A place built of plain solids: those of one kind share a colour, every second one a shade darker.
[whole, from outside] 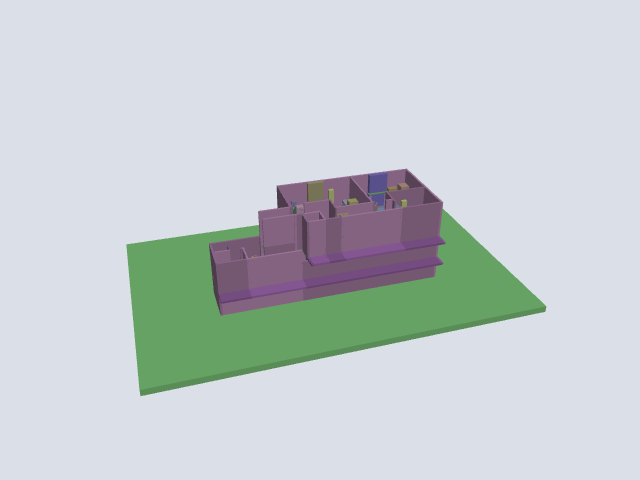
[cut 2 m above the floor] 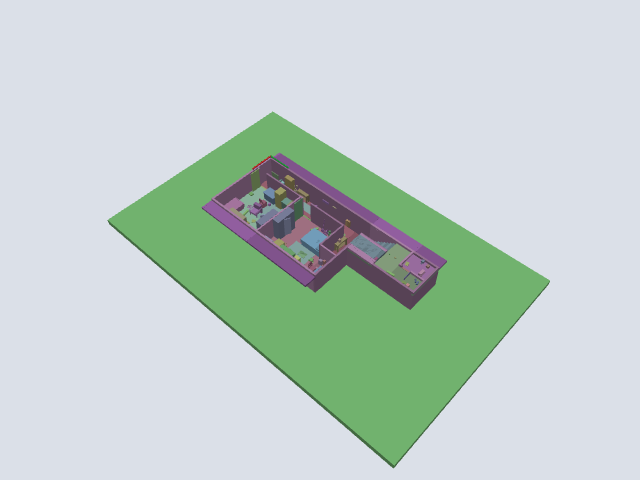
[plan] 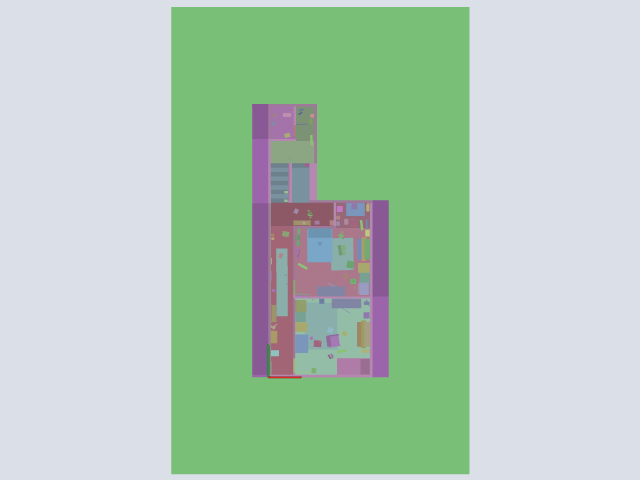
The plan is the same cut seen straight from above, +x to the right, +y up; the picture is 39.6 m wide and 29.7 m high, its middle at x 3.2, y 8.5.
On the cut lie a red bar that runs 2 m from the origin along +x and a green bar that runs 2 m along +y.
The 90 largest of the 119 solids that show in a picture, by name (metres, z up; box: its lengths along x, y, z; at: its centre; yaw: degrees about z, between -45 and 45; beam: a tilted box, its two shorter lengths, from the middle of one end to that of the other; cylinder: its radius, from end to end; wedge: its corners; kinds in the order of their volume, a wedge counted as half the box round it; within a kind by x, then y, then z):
{
 "under_1": {"box": [18.45, 28.92, 0.5], "at": [3.23, 8.46, -0.33]},
 "wall_1": {"box": [0.16, 3.06, 2.84], "at": [0.08, 1.69, 5.03]},
 "wall_2": {"box": [0.16, 10.61, 3.61], "at": [0.08, 5.46, 1.5]},
 "wall_3": {"box": [0.16, 4.39, 2.84], "at": [0.08, 5.54, 5.03]},
 "wall_4": {"box": [0.16, 1.16, 2.84], "at": [0.08, 8.45, 5.03]},
 "wall_5": {"box": [0.16, 1.09, 2.84], "at": [0.08, 9.71, 5.03]},
 "wall_6": {"box": [0.16, 3.86, 2.44], "at": [0.08, 12.7, 3.02]},
 "wall_7": {"box": [0.16, 5.99, 2.1], "at": [0.08, 13.76, 0.75]},
 "wall_8": {"box": [0.16, 2.0, 2.44], "at": [0.08, 15.76, 3.02]},
 "wall_9": {"box": [0.52, 0.13, 2.84], "at": [0.26, 7.8, 5.03]},
 "wall_10": {"box": [1.42, 0.13, 2.84], "at": [0.71, 9.1, 5.03]},
 "wall_11": {"box": [1.42, 0.16, 2.84], "at": [0.71, 10.33, 5.03]},
 "wall_12": {"box": [1.71, 0.13, 2.44], "at": [0.85, 14.69, 3.02]},
 "wall_13": {"box": [0.07, 2.29, 2.44], "at": [1.27, 12.1, 3.02]},
 "wall_14": {"box": [0.18, 1.09, 2.84], "at": [1.33, 9.71, 5.03]},
 "wall_15": {"box": [0.16, 2.29, 4.64], "at": [1.39, 12.1, 4.12]},
 "wall_16": {"box": [3.01, 0.16, 4.54], "at": [1.5, 16.84, 1.97]},
 "wall_17": {"box": [0.13, 3.7, 3.61], "at": [1.6, 3.03, 1.5]},
 "wall_18": {"box": [0.13, 2.73, 2.84], "at": [1.6, 6.38, 5.03]},
 "wall_19": {"box": [0.13, 3.21, 3.61], "at": [1.6, 7.63, 1.5]},
 "wall_20": {"box": [0.13, 1.12, 2.44], "at": [1.65, 16.2, 3.02]},
 "wall_21": {"box": [1.72, 0.13, 2.84], "at": [2.04, 3.29, 5.03]},
 "wall_22": {"box": [1.59, 0.13, 2.84], "at": [2.19, 7.8, 5.03]},
 "wall_23": {"box": [0.16, 2.29, 4.64], "at": [2.63, 12.1, 4.12]},
 "wall_24": {"box": [0.46, 2.32, 2.1], "at": [2.78, 12.09, 0.75]},
 "wall_25": {"box": [0.13, 3.06, 2.84], "at": [2.83, 1.69, 5.03]},
 "wall_26": {"box": [0.3, 2.29, 2.44], "at": [2.86, 12.1, 3.02]},
 "wall_27": {"box": [2.65, 0.13, 3.61], "at": [2.87, 9.3, 1.5]},
 "wall_28": {"box": [0.13, 1.91, 2.84], "at": [2.92, 8.82, 5.03]},
 "wall_29": {"box": [0.16, 3.51, 4.54], "at": [2.93, 15.0, 1.97]},
 "wall_30": {"box": [6.45, 0.16, 6.75], "at": [3.23, 0.08, 3.07]},
 "wall_31": {"box": [4.91, 0.13, 6.75], "at": [4.0, 4.95, 3.07]},
 "wall_32": {"box": [0.13, 1.43, 3.61], "at": [4.12, 10.09, 1.5]},
 "wall_33": {"box": [3.9, 0.16, 2.84], "at": [4.5, 10.88, 5.03]},
 "wall_34": {"box": [3.44, 0.16, 3.61], "at": [4.73, 10.88, 1.5]},
 "wall_35": {"box": [0.16, 4.72, 6.75], "at": [6.37, 2.52, 3.07]},
 "wall_36": {"box": [0.16, 5.79, 6.75], "at": [6.37, 7.91, 3.07]},
 "stair_1": {"box": [1.08, 2.45, 0.48], "at": [0.7, 12.02, -0.06]},
 "stair_2": {"box": [1.08, 2.17, 0.66], "at": [0.7, 12.16, 0.03]},
 "stair_3": {"box": [1.08, 1.9, 0.84], "at": [0.7, 12.29, 0.12]},
 "stair_4": {"box": [1.08, 1.63, 1.02], "at": [0.7, 12.43, 0.21]},
 "stair_5": {"box": [1.08, 1.36, 1.2], "at": [0.7, 12.57, 0.3]},
 "stair_6": {"box": [1.08, 1.09, 1.38], "at": [0.7, 12.7, 0.39]},
 "stair_7": {"box": [1.08, 0.82, 1.56], "at": [0.7, 12.84, 0.48]},
 "stair_8": {"box": [1.08, 0.54, 1.74], "at": [0.7, 12.97, 0.57]},
 "stair_9": {"box": [1.08, 0.27, 1.92], "at": [0.7, 13.11, 0.66]},
 "stair_10": {"box": [1.08, 0.54, 1.6], "at": [2.01, 11.07, 2.44]},
 "stair_11": {"box": [1.08, 1.09, 1.24], "at": [2.01, 11.34, 2.26]},
 "stair_12": {"box": [1.08, 1.63, 0.88], "at": [2.01, 11.62, 2.08]},
 "stair_13": {"box": [1.08, 2.17, 0.52], "at": [2.01, 11.89, 1.9]},
 "stair_14": {"box": [1.08, 2.45, 0.34], "at": [2.01, 12.02, 1.81]},
 "floor_single_end_back_1": {"box": [4.62, 4.23, 0.5], "at": [3.98, 7.12, -0.25]},
 "floor_single_end_back_2": {"box": [2.1, 1.56, 0.5], "at": [5.24, 10.02, -0.25]},
 "floor_single_end_front_1": {"box": [4.62, 4.72, 0.5], "at": [3.98, 2.52, -0.25]},
 "floor_close_1": {"box": [1.38, 9.21, 0.5], "at": [0.85, 4.76, -0.25]},
 "floor_close_2": {"box": [3.9, 1.43, 0.5], "at": [2.11, 10.09, -0.25]},
 "upper_floor_next_1": {"box": [1.0, 3.06, 0.16], "at": [-0.5, 1.69, 3.53]},
 "upper_floor_next_2": {"box": [1.0, 10.61, 0.16], "at": [-0.5, 5.46, 1.72]},
 "upper_floor_next_3": {"box": [1.0, 4.39, 0.16], "at": [-0.5, 5.54, 3.53]},
 "upper_floor_next_4": {"box": [1.0, 3.86, 0.16], "at": [-0.5, 12.7, 1.72]},
 "upper_floor_next_5": {"box": [1.0, 2.0, 0.16], "at": [-0.5, 15.76, 1.72]},
 "upper_floor_next_6": {"box": [1.0, 4.72, 0.16], "at": [6.95, 2.52, 1.72]},
 "upper_floor_next_7": {"box": [1.0, 5.79, 0.16], "at": [6.95, 7.91, 1.72]},
 "wardrobe_1": {"box": [1.75, 0.6, 2.0], "at": [3.88, 5.32, 1.0]},
 "wardrobe_2": {"box": [1.82, 0.6, 2.0], "at": [4.84, 4.57, 1.0]},
 "fridge_flat_1": {"box": [0.73, 0.6, 1.66], "at": [2.05, 3.12, 0.83]},
 "fridge_flat_2": {"box": [0.6, 0.73, 1.66], "at": [4.5, 5.39, 4.44]},
 "fridge_flat_3": {"box": [0.73, 0.6, 1.66], "at": [5.91, 6.78, 0.83]},
 "fixture_breast_single_end_front_1": {"box": [0.35, 1.54, 3.36], "at": [6.12, 2.66, 1.63]},
 "fixture_breast_fire_room_1": {"box": [0.35, 1.54, 2.89], "at": [6.12, 2.66, 5.0]},
 "fixture_breast_single_end_back_1": {"box": [0.34, 1.28, 3.36], "at": [6.12, 7.93, 1.63]},
 "double_bed_1": {"box": [1.55, 2.11, 0.4], "at": [3.19, 8.18, 0.5]},
 "fixture_breast_single_end_first_1": {"box": [0.33, 1.28, 2.89], "at": [6.13, 7.93, 5.0]},
 "upper_floor_half_landing_1": {"box": [2.69, 1.38, 0.16], "at": [1.5, 13.94, 1.72]},
 "upper_floor_half_landing_2": {"box": [1.14, 2.13, 0.16], "at": [2.28, 15.69, 1.72]},
 "rug_1": {"box": [0.7, 4.2, 0.08], "at": [0.85, 5.88, -0.03], "yaw": 0.1},
 "rug_2": {"box": [2.0, 2.9, 0.08], "at": [3.27, 3.17, -0.03], "yaw": -0.4},
 "rug_3": {"box": [1.4, 2.0, 0.08], "at": [4.58, 7.62, -0.03], "yaw": 1.3},
 "fridge_1": {"box": [0.75, 0.7, 1.72], "at": [5.79, 0.52, 4.47]},
 "child_bed_1": {"box": [2.06, 1.06, 0.4], "at": [5.28, 0.66, 0.38]},
 "flat_shelf_1": {"box": [0.39, 0.76, 1.46], "at": [0.36, 2.5, 0.73]},
 "flat_shelf_2": {"box": [0.39, 0.76, 1.46], "at": [6.08, 1.36, 4.34]},
 "chest_drawers_1": {"box": [0.5, 1.13, 1.0], "at": [6.03, 9.29, 4.1]},
 "kitchen_table_1": {"box": [0.71, 1.06, 0.72], "at": [2.08, 2.08, 0.36]},
 "billy_1": {"box": [0.28, 0.42, 2.02], "at": [2.62, 1.9, 4.62]},
 "billy_2": {"box": [0.28, 0.42, 2.02], "at": [6.14, 6.63, 4.62]},
 "range_cooker_1": {"box": [0.65, 0.76, 0.94], "at": [5.96, 5.48, 0.47]},
 "range_flat_1": {"box": [0.65, 0.76, 0.94], "at": [2.0, 4.41, 0.47]},
 "upper_floor_stair_head_wc_1": {"box": [1.42, 2.0, 0.16], "at": [0.87, 15.76, 1.72]},
 "wall_foot_1": {"box": [0.46, 2.45, 0.17], "at": [2.78, 12.02, 1.73]}
}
